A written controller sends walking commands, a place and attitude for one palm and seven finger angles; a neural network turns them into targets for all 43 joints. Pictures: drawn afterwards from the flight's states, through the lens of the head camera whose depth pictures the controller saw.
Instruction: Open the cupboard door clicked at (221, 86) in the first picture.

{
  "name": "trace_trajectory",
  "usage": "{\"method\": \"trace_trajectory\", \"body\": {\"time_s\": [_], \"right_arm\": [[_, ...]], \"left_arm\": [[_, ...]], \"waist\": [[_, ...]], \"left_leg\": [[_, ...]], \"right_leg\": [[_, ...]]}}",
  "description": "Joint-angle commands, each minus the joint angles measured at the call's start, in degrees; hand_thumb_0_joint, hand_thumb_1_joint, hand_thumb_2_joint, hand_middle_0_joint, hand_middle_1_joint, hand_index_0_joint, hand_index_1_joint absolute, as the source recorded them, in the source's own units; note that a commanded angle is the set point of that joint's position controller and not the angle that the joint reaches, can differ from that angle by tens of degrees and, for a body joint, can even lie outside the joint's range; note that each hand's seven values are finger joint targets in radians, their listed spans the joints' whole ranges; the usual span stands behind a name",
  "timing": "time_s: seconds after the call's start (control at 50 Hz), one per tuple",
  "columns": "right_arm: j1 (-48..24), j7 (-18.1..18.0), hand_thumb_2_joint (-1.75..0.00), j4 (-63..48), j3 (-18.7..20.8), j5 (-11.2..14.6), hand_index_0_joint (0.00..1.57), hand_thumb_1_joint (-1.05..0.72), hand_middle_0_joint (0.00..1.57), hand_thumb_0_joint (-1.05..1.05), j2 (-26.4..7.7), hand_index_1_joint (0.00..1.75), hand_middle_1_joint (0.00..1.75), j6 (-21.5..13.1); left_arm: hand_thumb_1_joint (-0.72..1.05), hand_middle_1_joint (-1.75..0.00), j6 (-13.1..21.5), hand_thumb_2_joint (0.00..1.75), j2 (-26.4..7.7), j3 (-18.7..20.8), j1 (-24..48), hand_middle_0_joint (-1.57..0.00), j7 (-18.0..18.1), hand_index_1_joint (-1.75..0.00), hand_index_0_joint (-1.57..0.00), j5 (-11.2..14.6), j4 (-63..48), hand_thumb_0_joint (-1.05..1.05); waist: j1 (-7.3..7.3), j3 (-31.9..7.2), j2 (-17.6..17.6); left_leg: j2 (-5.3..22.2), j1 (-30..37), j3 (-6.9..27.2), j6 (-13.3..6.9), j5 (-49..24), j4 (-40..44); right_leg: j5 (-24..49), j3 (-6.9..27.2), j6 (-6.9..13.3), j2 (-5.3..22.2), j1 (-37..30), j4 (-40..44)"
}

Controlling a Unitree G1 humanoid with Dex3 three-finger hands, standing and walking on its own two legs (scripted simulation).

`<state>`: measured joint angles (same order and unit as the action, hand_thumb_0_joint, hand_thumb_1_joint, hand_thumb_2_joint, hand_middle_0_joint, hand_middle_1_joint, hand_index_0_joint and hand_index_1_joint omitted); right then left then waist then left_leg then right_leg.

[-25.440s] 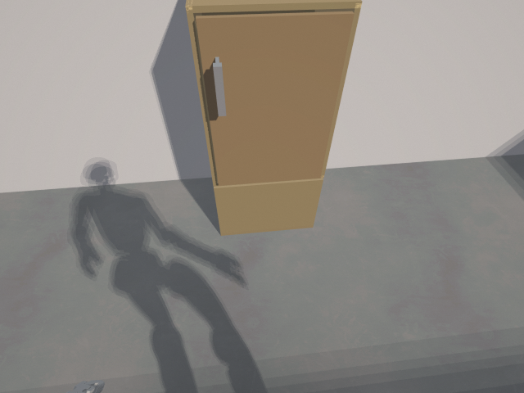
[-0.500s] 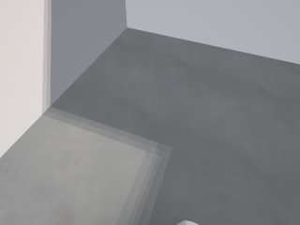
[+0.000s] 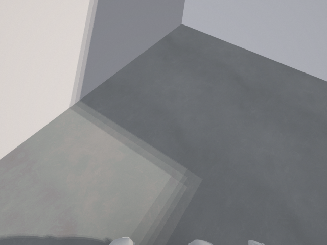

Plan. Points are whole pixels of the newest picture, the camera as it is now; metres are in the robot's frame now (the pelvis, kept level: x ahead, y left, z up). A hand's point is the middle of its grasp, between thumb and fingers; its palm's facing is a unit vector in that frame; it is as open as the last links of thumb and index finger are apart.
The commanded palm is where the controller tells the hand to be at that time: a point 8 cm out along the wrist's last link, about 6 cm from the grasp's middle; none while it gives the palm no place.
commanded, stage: turn to face it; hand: left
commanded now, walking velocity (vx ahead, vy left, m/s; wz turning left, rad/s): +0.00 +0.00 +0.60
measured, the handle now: out of the picture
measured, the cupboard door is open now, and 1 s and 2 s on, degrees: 46 46 46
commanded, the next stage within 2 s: none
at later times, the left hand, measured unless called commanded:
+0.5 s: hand out of the picture +0.02 +0.16 -0.17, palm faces +0.34 -0.91 -0.21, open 7.4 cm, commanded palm none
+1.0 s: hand out of the picture +0.03 +0.14 -0.15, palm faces +0.57 -0.78 -0.24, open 7.4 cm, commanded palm none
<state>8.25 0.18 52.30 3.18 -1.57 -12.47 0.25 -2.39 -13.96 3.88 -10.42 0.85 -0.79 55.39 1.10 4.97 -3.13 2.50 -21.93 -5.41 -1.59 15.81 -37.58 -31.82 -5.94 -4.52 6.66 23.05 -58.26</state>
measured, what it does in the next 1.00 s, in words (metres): walks ahead, turning left: right foot, then left foot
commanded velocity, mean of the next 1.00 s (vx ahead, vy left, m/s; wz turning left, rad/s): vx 0.00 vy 0.00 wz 0.60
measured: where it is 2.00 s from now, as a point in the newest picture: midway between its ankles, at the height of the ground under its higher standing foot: outside the picture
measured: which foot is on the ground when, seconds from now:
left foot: down 0.00-0.18, up 0.20-0.48, down 0.50-0.80, up 0.82-1.00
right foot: up 0.00-0.18, down 0.20-0.50, up 0.52-0.78, down 0.80-1.00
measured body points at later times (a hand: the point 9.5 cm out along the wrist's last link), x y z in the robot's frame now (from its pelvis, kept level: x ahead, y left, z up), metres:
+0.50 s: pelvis +0.04 -0.04 +0.00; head +0.10 -0.01 +0.45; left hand +0.00 +0.21 -0.15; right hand +0.24 -0.24 -0.13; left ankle +0.01 +0.07 -0.73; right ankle +0.06 -0.16 -0.72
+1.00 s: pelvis +0.08 -0.07 +0.02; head +0.12 -0.03 +0.46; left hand +0.00 +0.18 -0.13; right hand +0.30 -0.23 -0.13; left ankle +0.00 +0.02 -0.67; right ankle +0.14 -0.18 -0.72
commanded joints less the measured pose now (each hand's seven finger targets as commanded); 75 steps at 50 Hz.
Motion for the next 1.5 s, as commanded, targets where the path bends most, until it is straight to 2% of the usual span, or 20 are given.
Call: {"method": "trace_trajectory", "body": {"time_s": [0.0, 0.12, 0.16, 0.18, 0.26, 0.4, 0.44, 0.48, 0.72, 0.74, 0.78, 0.8, 0.88, 1.04, 1.08, 1.1, 1.38, 1.4, 1.44, 1.48], "right_arm": [[3.9, -1.2, -0.9, -2.5, 2.6, -0.2, 0.2, -0.9, 0.2, 0.0, -12.4, 0.3, 0.3, -0.1], [-3.0, -0.5, -0.9, -5.8, 3.5, 0.1, 0.2, -0.9, 0.2, 0.0, -13.0, 0.3, 0.3, 1.5], [-3.2, 0.3, -0.9, -8.0, 2.8, 0.9, 0.2, -0.9, 0.2, 0.0, -6.5, 0.3, 0.3, 1.8], [-4.4, 0.7, -0.9, -8.8, 2.8, 0.6, 0.2, -0.9, 0.2, 0.0, -7.6, 0.3, 0.3, 1.7], [-2.7, 1.3, -0.9, -6.1, 2.4, 0.6, 0.2, -0.9, 0.2, 0.0, -5.7, 0.3, 0.3, 2.8], [-4.4, 1.5, -0.9, -6.4, 0.8, 1.1, 0.2, -0.9, 0.2, 0.0, -3.7, 0.3, 0.3, 1.6], [0.9, 1.5, -0.9, -5.1, 1.6, 0.8, 0.2, -0.9, 0.2, 0.0, -7.0, 0.3, 0.3, 1.2], [9.2, 0.6, -0.9, -3.7, 4.3, 0.3, 0.2, -0.9, 0.2, 0.0, -17.7, 0.3, 0.3, 1.1], [-1.9, -0.6, -0.9, -5.4, 3.8, 0.1, 0.2, -0.9, 0.2, 0.0, -13.0, 0.3, 0.3, 1.6], [-3.0, -0.4, -0.9, -5.8, 3.7, 0.4, 0.2, -0.9, 0.2, 0.0, -12.3, 0.3, 0.3, 1.7], [-2.6, 0.3, -0.9, -8.0, 2.8, 1.0, 0.2, -0.9, 0.2, 0.0, -6.0, 0.3, 0.3, 1.7], [-2.0, 0.8, -0.9, -8.2, 2.8, 0.6, 0.2, -0.9, 0.2, 0.0, -7.0, 0.3, 0.3, 1.8], [-2.1, 1.3, -0.9, -5.9, 2.4, 0.7, 0.2, -0.9, 0.2, 0.0, -5.5, 0.3, 0.3, 2.7], [0.2, 1.6, -0.9, -5.1, 1.6, 1.0, 0.2, -0.9, 0.2, 0.0, -6.0, 0.3, 0.3, 1.5], [8.9, 0.9, -0.9, -4.2, 4.4, 0.1, 0.2, -0.9, 0.2, 0.0, -17.2, 0.3, 0.3, 0.9], [11.9, 0.3, -0.9, -2.6, 4.4, 0.1, 0.2, -0.9, 0.2, 0.0, -18.0, 0.3, 0.3, 1.2], [-0.6, -0.6, -0.9, -5.3, 3.9, 0.2, 0.2, -0.9, 0.2, 0.0, -12.8, 0.3, 0.3, 1.6], [-1.5, -0.5, -0.9, -5.8, 3.8, 0.6, 0.2, -0.9, 0.2, 0.0, -11.6, 0.3, 0.3, 1.7], [-1.8, 0.4, -0.9, -7.9, 3.1, 1.1, 0.2, -0.9, 0.2, 0.0, -6.6, 0.3, 0.3, 1.7], [-2.2, 0.8, -0.9, -6.7, 3.4, 0.4, 0.2, -0.9, 0.2, 0.0, -7.4, 0.3, 0.3, 2.5]], "left_arm": [[0.9, -0.3, 1.1, 0.9, -3.6, 1.0, 2.5, -0.2, -0.3, -0.3, -0.2, 0.1, -7.1, 0.0], [0.9, -0.3, 1.5, 0.9, -4.6, 1.5, -5.4, -0.2, -0.5, -0.3, -0.2, 0.0, -6.3, 0.0], [0.9, -0.3, 2.6, 0.9, -12.9, 3.1, -7.9, -0.2, 0.3, -0.3, -0.2, -1.4, -7.0, 0.0], [0.9, -0.3, 2.4, 0.9, -14.4, 2.7, -6.4, -0.2, 0.4, -0.3, -0.2, -1.1, -8.2, 0.0], [0.9, -0.3, 2.9, 0.9, -7.6, 1.2, 0.6, -0.2, 0.9, -0.3, -0.2, -0.9, -10.0, 0.0], [0.9, -0.3, 3.1, 0.9, -11.3, 2.5, -6.3, -0.2, 0.6, -0.3, -0.2, -0.6, -6.6, 0.0], [0.9, -0.3, 2.9, 0.9, -10.7, 2.5, -4.1, -0.2, 0.2, -0.3, -0.2, 0.0, -7.1, 0.0], [0.9, -0.3, 2.1, 0.9, -5.1, 0.8, -0.4, -0.2, 0.0, -0.3, -0.2, 0.3, -11.7, 0.0], [0.9, -0.3, 1.2, 0.9, -4.8, 1.3, -2.8, -0.2, -0.3, -0.3, -0.2, 0.2, -8.4, 0.0], [0.9, -0.3, 1.6, 0.9, -5.9, 1.6, -5.3, -0.2, -0.1, -0.3, -0.2, 0.1, -8.0, 0.0], [0.9, -0.3, 2.5, 0.9, -14.1, 3.2, -6.8, -0.2, 0.7, -0.3, -0.2, -1.2, -8.5, 0.0], [0.9, -0.3, 2.2, 0.9, -14.3, 2.5, -5.2, -0.2, 0.5, -0.3, -0.2, -0.8, -9.5, 0.0], [0.9, -0.3, 2.6, 0.9, -7.8, 1.3, 1.1, -0.2, 1.1, -0.3, -0.2, -0.7, -10.8, 0.0], [0.9, -0.3, 2.5, 0.9, -11.2, 2.4, -3.3, -0.2, 0.3, -0.3, -0.2, -0.1, -8.0, 0.0], [0.9, -0.3, 1.9, 0.9, -5.1, 1.0, -0.6, -0.2, -0.3, -0.3, -0.2, 0.6, -12.2, 0.0], [0.9, -0.3, 1.1, 0.9, -6.7, 0.8, 3.6, -0.2, 0.2, -0.3, -0.2, -0.2, -13.3, 0.0], [0.9, -0.3, 1.2, 0.9, -5.3, 1.3, -1.8, -0.2, 0.0, -0.3, -0.2, 0.3, -9.3, 0.0], [0.9, -0.3, 1.6, 0.9, -6.8, 1.7, -4.1, -0.2, 0.3, -0.3, -0.2, 0.2, -8.8, 0.0], [0.9, -0.3, 2.2, 0.9, -14.3, 3.0, -4.9, -0.2, 0.9, -0.3, -0.2, -1.1, -9.6, 0.0], [0.9, -0.3, 2.5, 0.9, -10.8, 2.1, -1.1, -0.2, 1.2, -0.3, -0.2, -0.5, -10.5, 0.0]], "waist": [[0.45, -8.6, 14.8], [-3.22, -7.5, 11.5], [-4.81, -5.9, -14.2], [-5.09, -5.7, -14.0], [-0.19, -4.4, -10.5], [-3.15, -9.7, -9.1], [0.23, -11.6, -4.4], [4.72, -13.4, 20.9], [-2.03, -7.6, 12.4], [-3.51, -7.7, 10.0], [-4.76, -7.0, -14.7], [-4.06, -6.8, -10.7], [-0.64, -5.1, -10.8], [-0.62, -9.2, -6.0], [4.32, -12.2, 22.0], [5.8, -12.5, 15.5], [-1.88, -8.5, 12.5], [-3.24, -8.3, 8.8], [-4.56, -6.7, -14.0], [-1.98, -5.0, -10.9]], "left_leg": [[13.9, 12.4, 17.9, -7.4, -28.7, 14.8], [8.2, -1.0, 17.7, -3.9, -7.0, 12.7], [-4.8, -15.0, 5.4, 3.7, 13.5, -7.8], [-3.7, -12.3, 6.2, 3.4, 20.0, -22.2], [0.4, -11.0, 5.1, 5.1, 11.5, -29.1], [-2.8, 0.0, -2.3, 4.4, 5.6, 2.3], [-1.0, 13.4, 0.1, 2.5, -7.7, 13.2], [23.6, 26.4, 28.9, -12.7, -44.9, 15.2], [8.2, 3.1, 21.0, -5.3, -13.8, 13.6], [5.9, -0.1, 19.8, -3.4, -10.3, 10.9], [-6.7, -12.8, 5.8, 3.9, 16.6, -12.2], [-3.9, -10.2, 7.7, 3.1, 18.9, -24.0], [0.0, -9.5, 4.9, 5.1, 12.7, -26.3], [-2.3, 8.9, -0.4, 3.4, -2.6, 9.8], [21.2, 25.2, 29.5, -10.1, -39.3, 15.3], [22.4, 23.0, 30.6, -13.3, -33.8, 15.3], [7.2, 4.0, 24.2, -5.4, -15.0, 13.4], [4.7, -0.8, 23.3, -3.2, -9.6, 10.6], [-7.0, -12.8, 7.5, 3.9, 17.2, -12.9], [-2.8, -12.1, 8.9, 3.6, 15.3, -30.0]], "right_leg": [[3.8, 4.6, -0.7, -1.1, 7.5, -2.8], [14.7, 0.8, 0.6, -5.5, -12.4, 25.2], [12.7, 24.1, 7.8, 14.9, -19.5, 44.9], [15.0, 27.1, 13.2, 22.0, -12.3, 46.6], [36.5, 8.4, 11.0, 12.5, -12.0, 39.1], [57.1, 1.7, 8.9, 13.0, -23.2, 28.1], [49.3, -2.0, 4.7, 11.5, -14.6, 19.1], [-7.1, -1.1, -1.5, 0.5, 11.2, -3.6], [12.7, 2.3, 0.8, -5.9, -10.3, 22.0], [17.1, 2.8, 1.1, -5.3, -15.2, 29.6], [17.0, 26.6, 10.4, 18.6, -20.2, 44.9], [17.1, 25.0, 14.0, 21.1, -13.3, 44.6], [38.5, 8.1, 11.4, 12.5, -13.7, 38.0], [46.7, -0.2, 5.7, 11.8, -15.6, 23.3], [-4.8, -3.7, -1.9, 0.5, 10.0, 0.4], [-7.0, 3.4, -0.6, -0.1, 11.3, -6.9], [13.2, 3.8, 1.1, -6.3, -11.5, 25.0], [16.9, 5.0, 1.7, -4.7, -17.9, 33.4], [14.7, 27.0, 11.9, 19.7, -20.0, 46.1], [23.0, 22.0, 13.8, 16.8, -13.0, 42.6]]}}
